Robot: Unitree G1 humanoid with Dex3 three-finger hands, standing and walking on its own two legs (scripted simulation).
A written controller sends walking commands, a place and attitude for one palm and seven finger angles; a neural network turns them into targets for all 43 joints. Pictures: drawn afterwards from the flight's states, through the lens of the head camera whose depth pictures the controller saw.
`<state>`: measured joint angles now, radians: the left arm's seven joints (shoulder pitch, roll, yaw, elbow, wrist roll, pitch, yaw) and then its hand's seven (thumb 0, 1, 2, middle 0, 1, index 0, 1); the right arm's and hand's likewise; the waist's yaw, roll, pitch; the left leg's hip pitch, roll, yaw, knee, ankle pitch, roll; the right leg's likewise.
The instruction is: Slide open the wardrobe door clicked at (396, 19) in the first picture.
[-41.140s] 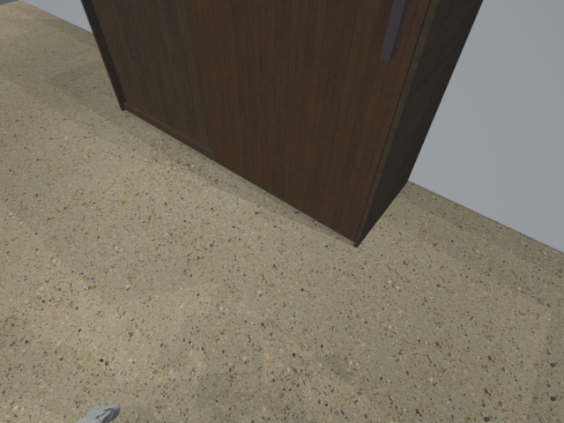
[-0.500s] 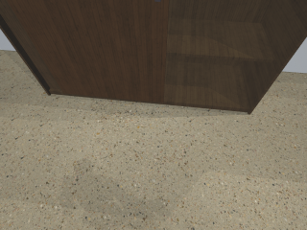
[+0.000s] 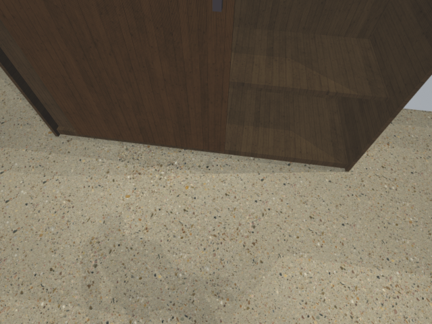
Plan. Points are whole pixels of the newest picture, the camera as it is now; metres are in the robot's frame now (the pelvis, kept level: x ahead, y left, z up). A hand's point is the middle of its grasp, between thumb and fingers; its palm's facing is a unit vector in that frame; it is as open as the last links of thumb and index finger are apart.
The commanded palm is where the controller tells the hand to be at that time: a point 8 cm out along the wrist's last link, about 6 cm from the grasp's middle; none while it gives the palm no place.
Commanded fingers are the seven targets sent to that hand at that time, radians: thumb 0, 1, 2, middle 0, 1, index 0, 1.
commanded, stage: relax the arm and regain balance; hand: right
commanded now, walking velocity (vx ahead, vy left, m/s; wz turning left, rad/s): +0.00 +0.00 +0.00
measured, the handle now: out of the picture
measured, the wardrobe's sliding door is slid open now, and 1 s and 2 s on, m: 0.69 0.69 0.69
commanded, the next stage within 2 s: step back with the hand held close in 1.72 s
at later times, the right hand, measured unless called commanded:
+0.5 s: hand (312, 271) +0.27 -0.21 -0.23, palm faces -0.07 +0.99 -0.11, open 16.2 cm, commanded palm none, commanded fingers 0.00 0.50 -0.30 0.15 0.30 0.15 0.30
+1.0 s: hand (362, 187) +0.51 -0.37 -0.19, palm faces -0.07 +0.96 -0.28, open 16.2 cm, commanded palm none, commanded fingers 0.00 0.50 -0.30 0.15 0.30 0.15 0.30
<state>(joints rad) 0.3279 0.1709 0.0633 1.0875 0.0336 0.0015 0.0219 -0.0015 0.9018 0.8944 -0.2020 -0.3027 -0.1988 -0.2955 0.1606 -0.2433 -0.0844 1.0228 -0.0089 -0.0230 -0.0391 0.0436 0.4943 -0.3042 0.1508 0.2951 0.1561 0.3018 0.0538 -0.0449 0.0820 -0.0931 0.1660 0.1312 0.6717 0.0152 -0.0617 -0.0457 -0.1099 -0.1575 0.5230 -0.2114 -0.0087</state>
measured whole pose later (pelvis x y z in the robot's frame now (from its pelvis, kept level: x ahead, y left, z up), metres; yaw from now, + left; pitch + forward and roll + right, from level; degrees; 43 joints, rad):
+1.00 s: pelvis +0.39 -0.16 -0.02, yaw +2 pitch +3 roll +2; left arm 0.18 0.20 0.02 0.98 0.03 -0.02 0.04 0.00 0.91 0.89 -0.20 -0.30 -0.20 -0.30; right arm 0.07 -0.26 -0.04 0.93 -0.01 0.02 -0.04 0.02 0.49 -0.30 0.15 0.29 0.15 0.30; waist 0.03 -0.02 0.17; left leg -0.34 0.02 -0.02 0.95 -0.59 -0.03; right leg -0.30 0.02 -0.06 0.56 -0.32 -0.08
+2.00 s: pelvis +0.44 -0.15 -0.02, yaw -3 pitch -1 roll +4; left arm 0.29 0.18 -0.03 0.90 -0.07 -0.17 0.06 0.02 0.94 0.89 -0.20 -0.30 -0.20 -0.30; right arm 0.18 -0.64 -0.48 -0.65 0.05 0.29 -0.14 0.03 -0.27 -0.62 0.18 0.30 0.18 0.30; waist -0.04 0.05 0.18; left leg -0.21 -0.04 0.09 0.41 -0.18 0.01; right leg -0.19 0.00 0.06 0.67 -0.34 0.01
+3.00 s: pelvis +0.17 -0.16 -0.03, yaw +1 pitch -1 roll +0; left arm 0.17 0.19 -0.01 0.59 0.00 -0.05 0.07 0.01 0.90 0.89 -0.20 -0.30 -0.20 -0.30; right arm 0.64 -0.50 -0.41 -0.70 0.04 -0.16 -0.15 0.01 -0.89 -0.90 0.22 0.30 0.22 0.30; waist 0.02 0.06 0.10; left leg -0.39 -0.01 0.05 0.60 -0.21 0.03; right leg -0.33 -0.01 -0.01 0.63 -0.28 -0.01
